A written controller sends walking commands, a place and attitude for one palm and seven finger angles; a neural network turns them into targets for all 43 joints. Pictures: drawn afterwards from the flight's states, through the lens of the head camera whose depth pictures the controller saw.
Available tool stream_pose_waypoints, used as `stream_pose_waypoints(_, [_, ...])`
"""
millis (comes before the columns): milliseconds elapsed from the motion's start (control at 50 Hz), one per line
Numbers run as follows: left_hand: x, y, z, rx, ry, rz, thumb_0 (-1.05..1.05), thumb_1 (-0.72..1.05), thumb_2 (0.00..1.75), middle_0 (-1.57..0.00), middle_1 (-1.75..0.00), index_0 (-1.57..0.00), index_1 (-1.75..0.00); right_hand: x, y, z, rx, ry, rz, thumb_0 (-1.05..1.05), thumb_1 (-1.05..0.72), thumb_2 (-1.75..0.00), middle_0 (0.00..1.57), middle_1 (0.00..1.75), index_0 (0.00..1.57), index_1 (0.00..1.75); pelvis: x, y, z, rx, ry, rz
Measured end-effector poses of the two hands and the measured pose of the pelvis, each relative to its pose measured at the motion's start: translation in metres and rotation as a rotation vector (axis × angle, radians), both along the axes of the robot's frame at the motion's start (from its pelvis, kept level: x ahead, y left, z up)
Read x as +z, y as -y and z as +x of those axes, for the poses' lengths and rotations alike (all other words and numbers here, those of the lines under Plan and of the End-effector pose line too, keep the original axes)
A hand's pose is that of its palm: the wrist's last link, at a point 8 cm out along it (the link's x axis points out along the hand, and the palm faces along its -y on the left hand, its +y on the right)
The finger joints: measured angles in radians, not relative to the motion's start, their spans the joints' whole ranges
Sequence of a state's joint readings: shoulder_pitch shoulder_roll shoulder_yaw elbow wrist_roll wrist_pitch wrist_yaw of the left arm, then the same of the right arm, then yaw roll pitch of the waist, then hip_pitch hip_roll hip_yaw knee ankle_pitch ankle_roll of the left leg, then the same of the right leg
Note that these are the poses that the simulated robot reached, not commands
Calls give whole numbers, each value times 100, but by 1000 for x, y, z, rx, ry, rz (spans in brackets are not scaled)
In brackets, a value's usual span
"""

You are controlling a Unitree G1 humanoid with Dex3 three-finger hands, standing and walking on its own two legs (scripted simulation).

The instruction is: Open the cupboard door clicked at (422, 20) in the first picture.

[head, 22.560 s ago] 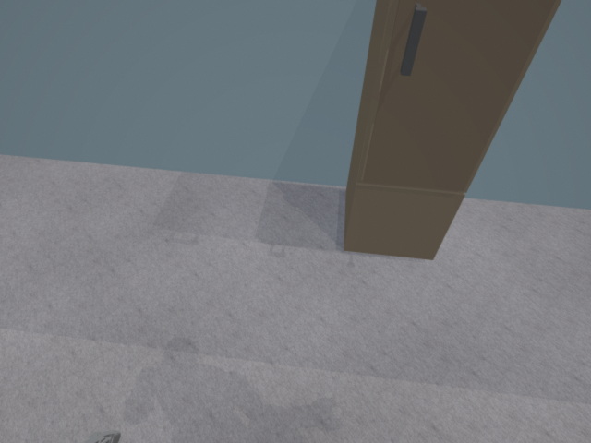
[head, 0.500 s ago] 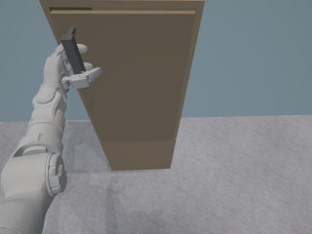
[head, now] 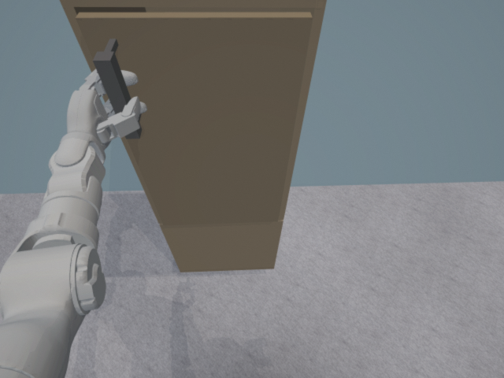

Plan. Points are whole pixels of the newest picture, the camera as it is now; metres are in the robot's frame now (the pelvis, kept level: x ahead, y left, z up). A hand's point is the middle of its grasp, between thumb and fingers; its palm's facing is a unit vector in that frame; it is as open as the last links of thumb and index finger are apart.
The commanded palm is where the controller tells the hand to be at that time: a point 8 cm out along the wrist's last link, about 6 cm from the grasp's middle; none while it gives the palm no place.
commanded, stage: pull the door open along its arc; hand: left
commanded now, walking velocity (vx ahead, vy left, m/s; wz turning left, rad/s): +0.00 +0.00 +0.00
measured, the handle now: (123, 91) +0.54 +0.19 +0.16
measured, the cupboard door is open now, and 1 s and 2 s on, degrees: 0 49 44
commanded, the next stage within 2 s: open thumb and fingers to let go in 0.90 s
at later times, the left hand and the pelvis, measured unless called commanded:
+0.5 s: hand (154, 173) +0.36 +0.12 +0.16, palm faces +0.17 -0.98 +0.14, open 6.6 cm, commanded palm +0.31 +0.16 +0.16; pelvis +0.01 +0.00 +0.01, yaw +0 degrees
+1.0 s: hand (229, 224) +0.28 +0.02 +0.16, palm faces +0.28 -0.96 -0.01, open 6.5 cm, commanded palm +0.24 +0.07 +0.16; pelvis +0.00 -0.04 +0.01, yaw +3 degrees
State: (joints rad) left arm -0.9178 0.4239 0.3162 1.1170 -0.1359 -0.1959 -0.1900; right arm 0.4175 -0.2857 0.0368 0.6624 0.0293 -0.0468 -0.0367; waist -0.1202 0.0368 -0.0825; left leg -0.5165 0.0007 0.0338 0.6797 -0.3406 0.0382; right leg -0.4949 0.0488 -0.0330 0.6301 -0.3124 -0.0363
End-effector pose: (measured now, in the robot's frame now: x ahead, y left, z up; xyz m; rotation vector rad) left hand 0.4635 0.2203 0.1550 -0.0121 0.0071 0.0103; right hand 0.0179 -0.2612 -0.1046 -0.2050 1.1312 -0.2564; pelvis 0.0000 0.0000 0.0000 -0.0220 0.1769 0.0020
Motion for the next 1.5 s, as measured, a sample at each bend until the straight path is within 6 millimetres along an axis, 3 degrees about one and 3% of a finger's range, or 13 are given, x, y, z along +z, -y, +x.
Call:
stream_pose_waypoints(100, [-1,1,-9,-7,14,2,1,69,79,-32,-135,-33,-133,0,-1,4,-15,23,14,1,-90,-90,20,30,20,30,2,0,5,-15,12,2])
stream_pose_waypoints(200, [-2,4,-28,-26,36,-1,1,69,76,-32,-135,-31,-131,3,-3,24,-13,85,33,1,-90,-90,20,30,20,30,4,0,10,-26,39,4])
stream_pose_waypoints(360, [-4,22,-80,-56,62,-29,1,67,72,-34,-135,-30,-130,19,-11,89,53,277,60,1,-90,-90,20,30,20,30,8,1,12,-27,95,8])
stream_pose_waypoints(520, [-4,61,-135,188,55,-121,4,63,74,-31,-134,-33,-127,42,-35,163,209,445,106,1,-91,-90,20,30,19,30,9,5,4,-1,133,16])
stream_pose_waypoints(640, [2,93,-166,333,8,-81,4,64,76,-29,-132,-32,-130,51,-55,191,299,477,149,1,-90,-90,20,30,20,30,10,12,1,32,169,21])
stream_pose_waypoints(780, [6,124,-190,373,-6,10,4,66,78,-29,-130,-30,-131,46,-63,192,330,431,198,1,-90,-90,20,30,20,30,11,23,1,53,204,25])
stream_pose_waypoints(960, [6,153,-216,263,2,23,3,65,72,-31,-132,-32,-132,35,-44,176,293,374,221,1,-90,-90,20,30,20,30,11,35,3,49,232,27])
stream_pose_waypoints(1160, [5,149,-210,364,-11,14,3,59,76,-36,-132,-36,-132,31,-26,174,299,336,174,1,-91,-90,20,30,19,30,13,44,-3,62,236,32])
stream_pose_waypoints(1300, [6,140,-219,384,16,14,2,34,66,-36,-129,-35,-129,38,-28,179,307,367,172,1,-91,-90,20,30,19,30,14,44,-3,65,239,34])
stream_pose_waypoints(1500, [8,136,-216,340,23,7,1,-22,42,-32,-123,-32,-122,43,-46,182,317,387,170,1,-91,-90,20,30,19,30,15,34,-6,70,248,27])
